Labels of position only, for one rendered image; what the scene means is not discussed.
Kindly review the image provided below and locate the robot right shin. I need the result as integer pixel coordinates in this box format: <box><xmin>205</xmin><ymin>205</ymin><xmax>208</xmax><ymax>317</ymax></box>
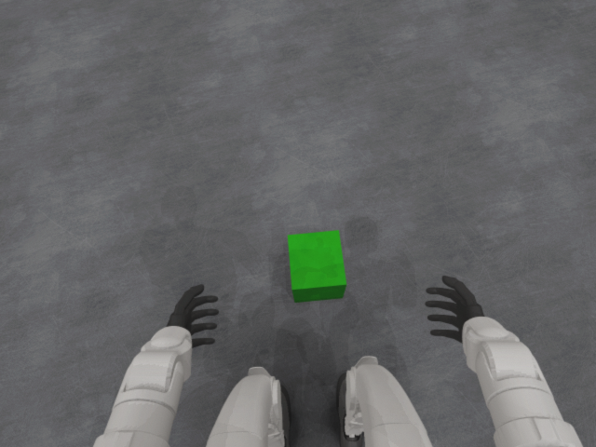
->
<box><xmin>345</xmin><ymin>356</ymin><xmax>378</xmax><ymax>436</ymax></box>

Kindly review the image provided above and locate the robot left hand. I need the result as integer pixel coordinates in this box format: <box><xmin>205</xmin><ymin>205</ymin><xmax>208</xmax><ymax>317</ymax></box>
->
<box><xmin>167</xmin><ymin>284</ymin><xmax>219</xmax><ymax>348</ymax></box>

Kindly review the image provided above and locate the robot right hand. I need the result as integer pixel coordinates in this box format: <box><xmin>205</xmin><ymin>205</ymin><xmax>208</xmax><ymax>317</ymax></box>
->
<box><xmin>425</xmin><ymin>276</ymin><xmax>485</xmax><ymax>344</ymax></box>

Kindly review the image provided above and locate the carton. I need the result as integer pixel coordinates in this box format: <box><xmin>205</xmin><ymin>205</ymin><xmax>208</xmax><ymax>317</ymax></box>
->
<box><xmin>288</xmin><ymin>230</ymin><xmax>346</xmax><ymax>303</ymax></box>

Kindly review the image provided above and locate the right robot foot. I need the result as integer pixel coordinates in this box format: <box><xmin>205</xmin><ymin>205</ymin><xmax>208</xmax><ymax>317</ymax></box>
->
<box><xmin>336</xmin><ymin>373</ymin><xmax>362</xmax><ymax>447</ymax></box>

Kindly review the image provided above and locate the right robot forearm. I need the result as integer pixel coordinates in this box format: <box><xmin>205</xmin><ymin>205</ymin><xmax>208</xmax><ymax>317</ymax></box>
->
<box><xmin>462</xmin><ymin>317</ymin><xmax>583</xmax><ymax>447</ymax></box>

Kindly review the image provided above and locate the left robot forearm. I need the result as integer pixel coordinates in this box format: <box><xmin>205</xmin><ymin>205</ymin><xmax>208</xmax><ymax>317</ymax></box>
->
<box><xmin>93</xmin><ymin>326</ymin><xmax>192</xmax><ymax>447</ymax></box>

